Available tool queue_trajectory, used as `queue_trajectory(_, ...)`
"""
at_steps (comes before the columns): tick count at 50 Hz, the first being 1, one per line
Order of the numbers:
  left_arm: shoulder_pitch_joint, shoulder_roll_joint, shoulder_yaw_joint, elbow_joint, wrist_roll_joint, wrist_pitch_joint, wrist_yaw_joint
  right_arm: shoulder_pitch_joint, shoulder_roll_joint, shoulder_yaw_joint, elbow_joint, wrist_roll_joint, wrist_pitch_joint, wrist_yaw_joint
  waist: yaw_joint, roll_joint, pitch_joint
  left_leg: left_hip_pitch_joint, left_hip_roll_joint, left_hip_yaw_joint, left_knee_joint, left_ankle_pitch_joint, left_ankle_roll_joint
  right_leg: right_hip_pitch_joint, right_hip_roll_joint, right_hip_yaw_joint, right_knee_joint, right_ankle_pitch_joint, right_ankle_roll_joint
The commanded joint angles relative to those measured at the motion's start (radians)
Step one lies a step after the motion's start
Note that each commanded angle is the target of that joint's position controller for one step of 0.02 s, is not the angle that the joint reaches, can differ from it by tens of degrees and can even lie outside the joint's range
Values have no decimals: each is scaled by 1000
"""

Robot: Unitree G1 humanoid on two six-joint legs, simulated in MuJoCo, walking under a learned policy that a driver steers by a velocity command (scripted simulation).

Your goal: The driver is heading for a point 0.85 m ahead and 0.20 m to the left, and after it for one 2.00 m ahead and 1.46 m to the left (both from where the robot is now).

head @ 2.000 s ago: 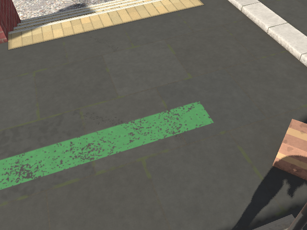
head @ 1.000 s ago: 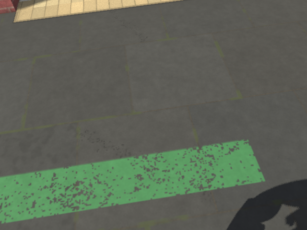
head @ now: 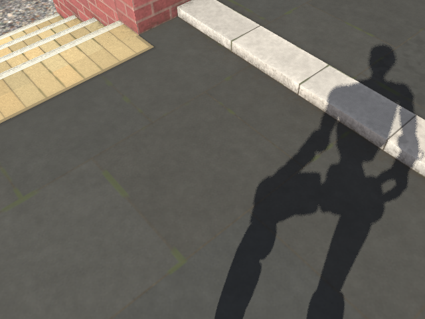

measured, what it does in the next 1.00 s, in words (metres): walks ahead, turning left: left foot, then right foot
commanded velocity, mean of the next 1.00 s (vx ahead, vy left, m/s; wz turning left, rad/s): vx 0.17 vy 0.00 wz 0.31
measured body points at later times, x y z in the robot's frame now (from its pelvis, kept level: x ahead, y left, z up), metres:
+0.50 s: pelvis +0.21 +0.05 -0.01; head +0.25 +0.08 +0.44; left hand +0.29 +0.33 -0.14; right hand +0.35 -0.20 -0.13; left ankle +0.28 +0.11 -0.75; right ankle +0.27 -0.10 -0.66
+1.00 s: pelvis +0.28 +0.01 +0.00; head +0.31 -0.01 +0.45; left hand +0.28 +0.29 -0.11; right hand +0.47 -0.20 -0.14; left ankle +0.22 +0.11 -0.71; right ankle +0.31 -0.08 -0.75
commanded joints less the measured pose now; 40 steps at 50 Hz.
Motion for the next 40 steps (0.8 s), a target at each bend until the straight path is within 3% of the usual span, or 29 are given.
queue_trajectory(1,36,126,25,-36,-1,-27,1,-33,-55,-10,-51,8,-1,6,10,-80,5,-39,-4,24,-106,130,4,34,-270,130,-125,399,-87)
queue_trajectory(5,89,122,17,-5,11,-36,10,-135,-46,-2,-78,20,-5,15,46,-79,40,-54,-39,32,-238,212,41,119,-296,67,-148,427,-57)
queue_trajectory(8,96,107,3,23,18,-34,27,-151,-26,7,-87,14,-17,18,40,-67,64,27,-97,68,-350,192,76,146,-302,-14,-83,686,-24)
queue_trajectory(10,72,130,3,30,16,-35,42,-78,-45,0,-67,7,-25,12,5,-98,14,145,-163,103,-375,132,105,176,-300,-40,40,961,9)
queue_trajectory(11,53,151,8,30,18,-34,50,4,-65,-7,-43,5,-30,5,-26,-112,-29,218,-198,115,-389,97,121,193,-295,-47,150,1065,26)
queue_trajectory(12,33,169,13,27,18,-28,55,130,-88,-17,-5,3,-39,-2,-78,-113,-84,333,-219,106,-453,121,140,181,-283,-57,321,1054,39)
queue_trajectory(13,5,184,16,14,6,-27,55,241,-114,-28,24,-9,-52,-8,-140,-87,-139,503,-175,52,-551,300,169,80,-240,-88,547,845,56)
queue_trajectory(14,48,124,2,-33,-1,-33,55,296,-223,-53,23,-14,-52,-15,-115,94,-256,765,96,-223,-422,871,265,-171,-122,-142,926,135,87)
queue_trajectory(15,146,87,-1,-45,-24,-24,48,274,-257,-62,8,26,-44,-13,-45,212,-429,976,298,-586,-459,1259,458,-426,16,-24,1196,-434,115)
queue_trajectory(16,101,127,1,-33,16,-11,44,213,-220,-64,-15,64,-31,-12,-53,19,-399,873,242,-490,-503,1095,437,-447,-75,68,1203,-312,112)
queue_trajectory(18,-13,121,0,-63,23,-3,34,84,-114,-33,-38,53,-6,-21,-15,-68,-144,590,132,-346,-614,758,359,-479,-141,52,1084,-236,126)
queue_trajectory(19,-28,118,0,-76,32,16,32,71,-99,-28,-37,54,1,-27,4,-62,-96,497,89,-307,-647,690,330,-454,-160,52,1015,-227,137)
queue_trajectory(20,-7,105,-3,-75,36,41,31,71,-99,-27,-34,49,6,-27,20,-43,-88,424,60,-277,-667,652,310,-400,-160,41,968,-216,147)
queue_trajectory(22,11,86,-7,-78,33,67,34,77,-138,-38,-35,36,4,-21,30,-20,-108,371,24,-249,-671,641,295,-364,-147,26,913,-190,161)
queue_trajectory(24,-11,89,-5,-89,30,75,37,77,-162,-48,-42,33,8,-21,25,-1,-123,360,4,-253,-677,541,278,-379,-151,27,854,-155,170)
queue_trajectory(29,-145,110,3,-131,26,94,40,111,-175,-60,-51,34,42,-30,-31,52,-97,408,-20,-365,-715,93,227,-465,-159,57,713,-108,189)
queue_trajectory(31,-177,115,5,-142,21,94,46,117,-173,-63,-60,30,46,-33,-45,66,-84,437,-19,-414,-712,15,222,-490,-155,70,668,-113,190)
queue_trajectory(36,-180,105,-2,-144,7,82,53,125,-158,-59,-62,15,49,-35,-58,88,-87,460,-9,-438,-665,121,226,-393,-128,55,539,-184,159)
queue_trajectory(40,-116,105,-8,-134,-9,69,58,96,-155,-52,-61,14,58,-34,-30,90,-94,449,-5,-469,-607,294,212,-224,-93,29,331,-213,116)
Velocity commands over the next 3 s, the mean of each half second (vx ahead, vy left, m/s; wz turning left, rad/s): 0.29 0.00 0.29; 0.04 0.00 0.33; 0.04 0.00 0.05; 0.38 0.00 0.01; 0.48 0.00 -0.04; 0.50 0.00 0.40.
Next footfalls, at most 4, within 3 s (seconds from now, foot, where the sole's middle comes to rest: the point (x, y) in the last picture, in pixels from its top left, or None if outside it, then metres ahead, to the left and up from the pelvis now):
0.26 left None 0.31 0.11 -0.78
0.86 right None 0.35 -0.06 -0.78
1.16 left None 0.23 0.12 -0.78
2.10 left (161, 277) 0.61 0.23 -0.78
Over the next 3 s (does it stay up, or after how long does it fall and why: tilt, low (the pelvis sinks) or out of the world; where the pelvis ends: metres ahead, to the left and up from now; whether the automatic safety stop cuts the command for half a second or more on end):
stays up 0.94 0.28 0.00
